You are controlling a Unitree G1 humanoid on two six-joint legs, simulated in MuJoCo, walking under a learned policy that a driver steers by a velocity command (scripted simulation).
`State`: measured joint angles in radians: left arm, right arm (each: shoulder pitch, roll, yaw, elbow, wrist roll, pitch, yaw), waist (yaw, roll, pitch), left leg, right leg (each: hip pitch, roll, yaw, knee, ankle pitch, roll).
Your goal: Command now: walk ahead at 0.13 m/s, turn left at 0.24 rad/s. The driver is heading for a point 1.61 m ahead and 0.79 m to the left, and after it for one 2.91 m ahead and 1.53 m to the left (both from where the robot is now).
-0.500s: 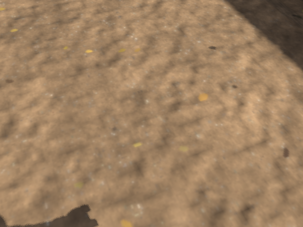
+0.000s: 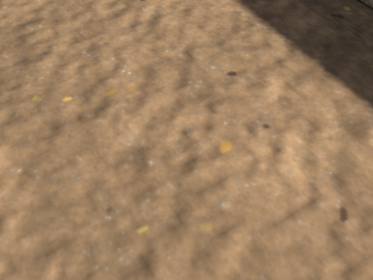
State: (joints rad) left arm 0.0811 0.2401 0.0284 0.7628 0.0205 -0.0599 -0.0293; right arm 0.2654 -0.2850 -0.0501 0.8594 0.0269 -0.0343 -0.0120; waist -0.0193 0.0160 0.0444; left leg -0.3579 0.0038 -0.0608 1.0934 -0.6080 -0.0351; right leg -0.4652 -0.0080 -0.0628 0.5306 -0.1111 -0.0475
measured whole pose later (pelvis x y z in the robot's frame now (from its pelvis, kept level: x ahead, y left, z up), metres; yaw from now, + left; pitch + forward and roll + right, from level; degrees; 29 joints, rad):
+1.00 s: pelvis +0.06 +0.02 +0.02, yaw +33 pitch +2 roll +0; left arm 0.13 0.27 0.07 0.82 0.01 -0.01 0.02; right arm 0.16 -0.35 -0.10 0.68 0.01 0.05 -0.03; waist 0.01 0.05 0.04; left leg -0.51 -0.10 -0.14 1.11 -0.47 -0.05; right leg -0.25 -0.01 0.01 0.45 -0.24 -0.01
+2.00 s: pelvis +0.05 +0.06 +0.01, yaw +35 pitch -2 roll +0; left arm 0.20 0.26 0.03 1.04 0.00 0.00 0.04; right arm 0.19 -0.24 -0.03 0.94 0.00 0.01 -0.02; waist 0.02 0.00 0.04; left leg -0.18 -0.02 -0.04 0.50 -0.29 0.01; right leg -0.17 -0.06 0.00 0.47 -0.28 0.06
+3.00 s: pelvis +0.15 +0.08 +0.02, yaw +35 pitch +1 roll +1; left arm 0.52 0.18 0.01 1.09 0.00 -0.10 -0.01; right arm 0.18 -0.25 -0.05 0.98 0.03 -0.11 0.02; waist 0.05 0.02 -0.01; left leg -0.57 0.05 0.03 1.11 -0.28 0.06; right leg -0.02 0.01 -0.02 0.32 -0.33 -0.03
